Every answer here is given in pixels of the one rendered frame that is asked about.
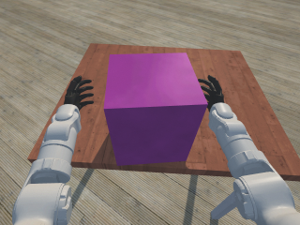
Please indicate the robot left hand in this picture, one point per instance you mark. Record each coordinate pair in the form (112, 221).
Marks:
(73, 96)

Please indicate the robot right hand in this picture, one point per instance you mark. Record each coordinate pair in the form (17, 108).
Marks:
(214, 90)

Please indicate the carton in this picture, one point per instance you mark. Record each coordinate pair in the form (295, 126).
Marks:
(154, 106)

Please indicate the left robot forearm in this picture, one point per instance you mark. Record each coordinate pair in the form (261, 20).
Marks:
(53, 164)

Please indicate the table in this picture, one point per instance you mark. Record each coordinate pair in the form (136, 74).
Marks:
(94, 149)

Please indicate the right robot forearm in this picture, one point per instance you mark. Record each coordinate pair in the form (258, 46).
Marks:
(243, 156)

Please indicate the right robot upper arm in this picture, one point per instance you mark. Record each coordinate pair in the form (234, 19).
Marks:
(264, 198)

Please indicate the left robot upper arm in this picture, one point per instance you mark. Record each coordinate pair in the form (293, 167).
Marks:
(44, 204)

